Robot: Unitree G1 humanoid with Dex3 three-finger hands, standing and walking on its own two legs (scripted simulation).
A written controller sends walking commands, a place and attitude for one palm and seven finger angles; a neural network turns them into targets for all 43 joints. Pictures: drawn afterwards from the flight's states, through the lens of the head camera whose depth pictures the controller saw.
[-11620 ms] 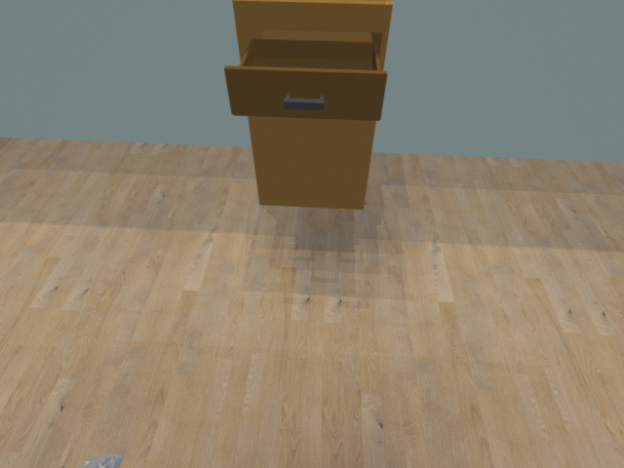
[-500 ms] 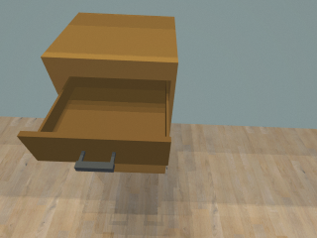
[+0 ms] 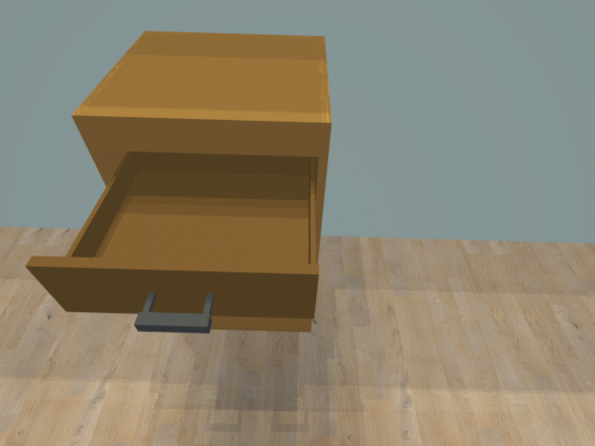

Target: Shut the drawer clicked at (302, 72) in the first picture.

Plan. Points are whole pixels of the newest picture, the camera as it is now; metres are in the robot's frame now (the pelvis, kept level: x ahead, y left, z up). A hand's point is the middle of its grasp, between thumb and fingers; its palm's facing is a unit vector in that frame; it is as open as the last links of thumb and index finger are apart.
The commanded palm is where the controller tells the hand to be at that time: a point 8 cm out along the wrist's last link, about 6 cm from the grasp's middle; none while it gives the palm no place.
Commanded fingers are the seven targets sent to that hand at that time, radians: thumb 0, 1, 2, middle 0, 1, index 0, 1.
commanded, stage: come to a stop and stand still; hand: left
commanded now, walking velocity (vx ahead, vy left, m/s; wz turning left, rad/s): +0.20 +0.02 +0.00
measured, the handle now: (177, 310) +0.33 +0.22 -0.05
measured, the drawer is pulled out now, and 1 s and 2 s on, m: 0.29 0.29 0.29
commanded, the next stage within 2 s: look again from close up in 1.04 s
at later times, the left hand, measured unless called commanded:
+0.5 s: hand out of the picture +0.05 +0.19 -0.17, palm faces +0.05 -0.97 -0.24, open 7.3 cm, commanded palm none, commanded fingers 0.00 0.90 0.90 -0.20 -0.30 -0.20 -0.30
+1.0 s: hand out of the picture +0.02 +0.18 -0.16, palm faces -0.02 -0.97 -0.25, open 7.4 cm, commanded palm none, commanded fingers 0.00 0.90 0.90 -0.20 -0.30 -0.20 -0.30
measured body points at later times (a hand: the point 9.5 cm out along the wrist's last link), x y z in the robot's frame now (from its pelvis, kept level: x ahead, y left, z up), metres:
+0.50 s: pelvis +0.03 +0.00 +0.00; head +0.06 +0.00 +0.45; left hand +0.05 +0.24 -0.16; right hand +0.05 -0.23 -0.16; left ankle -0.04 +0.12 -0.74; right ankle +0.00 -0.14 -0.74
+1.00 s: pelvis -0.01 -0.01 +0.00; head +0.00 -0.03 +0.45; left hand +0.02 +0.23 -0.14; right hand +0.00 -0.24 -0.17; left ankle -0.04 +0.12 -0.74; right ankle +0.00 -0.14 -0.74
